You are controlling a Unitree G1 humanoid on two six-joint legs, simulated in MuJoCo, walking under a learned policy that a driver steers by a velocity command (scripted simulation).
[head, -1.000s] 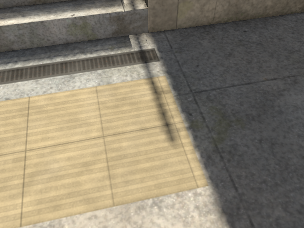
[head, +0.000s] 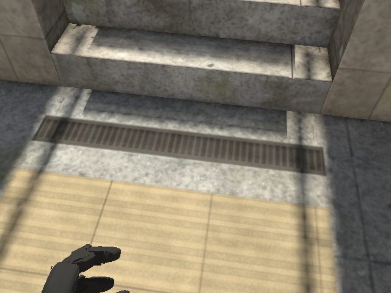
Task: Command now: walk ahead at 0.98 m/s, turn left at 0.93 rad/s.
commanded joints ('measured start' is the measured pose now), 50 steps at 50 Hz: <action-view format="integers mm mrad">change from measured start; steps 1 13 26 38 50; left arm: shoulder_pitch -121 360 538 427 362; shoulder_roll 78 95 252 81 198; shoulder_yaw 9 67 74 43 56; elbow -102 88 243 161 134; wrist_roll -17 1 -44 -35 -30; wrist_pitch -6 -22 -53 46 39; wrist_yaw -2 32 18 -14 -46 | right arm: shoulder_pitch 27 -217 -564 -149 -171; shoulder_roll -167 -81 -87 -84 -255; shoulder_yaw -38 17 67 17 -8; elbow -64 -205 -352 -105 -86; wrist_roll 7 -45 -54 -20 -18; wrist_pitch -15 24 12 -47 -53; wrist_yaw -6 28 58 1 -70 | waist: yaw -5 124 86 139 275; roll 53 -28 -86 73 118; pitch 54 -51 67 14 -110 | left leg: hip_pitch -173 -713 -504 -174 1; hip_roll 210 233 159 412 387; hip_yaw -203 43 303 -2 393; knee -76 1035 349 -128 285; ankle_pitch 739 52 283 225 1512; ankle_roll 39 -61 -21 -45 -213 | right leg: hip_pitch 228 758 827 166 598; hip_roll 114 -152 -98 -17 242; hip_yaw -94 337 -173 25 -260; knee -154 -588 -695 432 -169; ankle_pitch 125 -397 743 -213 49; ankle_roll -19 -186 -153 -111 -217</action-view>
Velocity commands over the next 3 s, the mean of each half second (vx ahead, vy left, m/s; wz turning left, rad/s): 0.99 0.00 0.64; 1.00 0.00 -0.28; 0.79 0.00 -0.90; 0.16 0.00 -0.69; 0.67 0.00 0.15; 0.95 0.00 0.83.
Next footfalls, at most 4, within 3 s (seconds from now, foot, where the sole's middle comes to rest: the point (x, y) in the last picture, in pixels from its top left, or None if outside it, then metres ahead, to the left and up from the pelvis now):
0.14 right None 0.36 -0.13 -0.77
0.58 left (126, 235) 0.69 0.21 -0.77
1.04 right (126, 141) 1.14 0.21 -0.77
1.34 left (86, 107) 1.36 0.41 -0.77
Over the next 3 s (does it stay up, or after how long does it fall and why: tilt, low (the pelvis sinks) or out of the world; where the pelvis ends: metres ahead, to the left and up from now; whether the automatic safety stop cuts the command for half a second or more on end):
stays up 1.79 -0.11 0.41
